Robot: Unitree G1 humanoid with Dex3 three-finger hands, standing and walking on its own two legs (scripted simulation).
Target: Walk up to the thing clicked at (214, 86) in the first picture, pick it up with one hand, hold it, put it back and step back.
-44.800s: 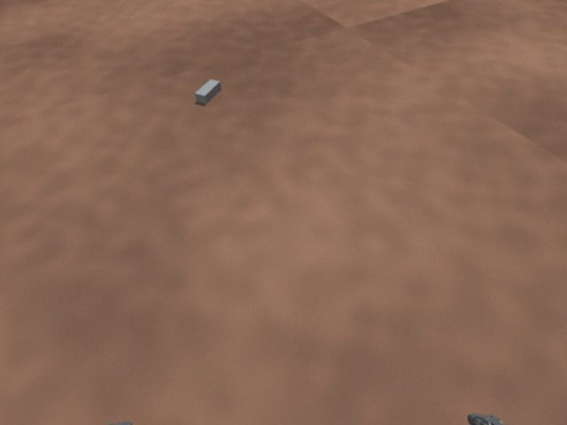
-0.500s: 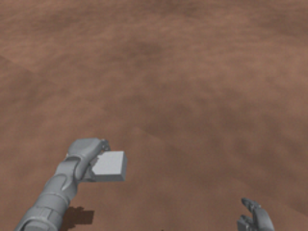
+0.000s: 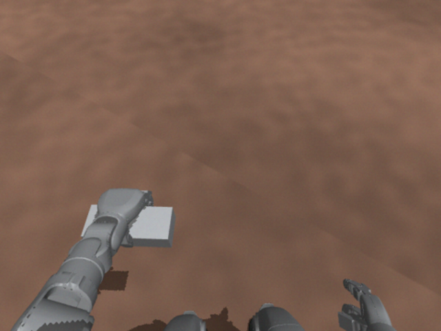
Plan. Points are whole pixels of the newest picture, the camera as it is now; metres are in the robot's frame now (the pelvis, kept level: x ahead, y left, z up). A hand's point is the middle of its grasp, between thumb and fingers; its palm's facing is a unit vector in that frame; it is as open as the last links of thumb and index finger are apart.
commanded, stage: crouch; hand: left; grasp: from above
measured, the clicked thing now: (131, 226) +0.34 +0.22 -0.13
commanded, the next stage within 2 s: lower in 1.70 s
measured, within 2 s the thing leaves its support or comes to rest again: neither
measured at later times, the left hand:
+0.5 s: hand (155, 223) +0.42 +0.21 -0.32, palm faces -0.44 +0.06 -0.89, open 10.3 cm
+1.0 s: hand (161, 226) +0.48 +0.23 -0.48, palm faces -0.46 +0.00 -0.89, open 10.2 cm
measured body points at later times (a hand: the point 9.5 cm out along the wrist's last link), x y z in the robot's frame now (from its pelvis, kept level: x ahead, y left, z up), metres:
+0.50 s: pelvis -0.05 +0.01 -0.21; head +0.13 +0.02 +0.20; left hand +0.44 +0.21 -0.27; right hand -0.05 -0.26 -0.33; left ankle +0.02 +0.11 -0.71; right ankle +0.04 -0.12 -0.71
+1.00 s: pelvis -0.05 +0.01 -0.33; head +0.21 +0.05 +0.04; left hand +0.50 +0.23 -0.43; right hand -0.03 -0.27 -0.43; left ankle +0.02 +0.11 -0.71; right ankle +0.04 -0.12 -0.71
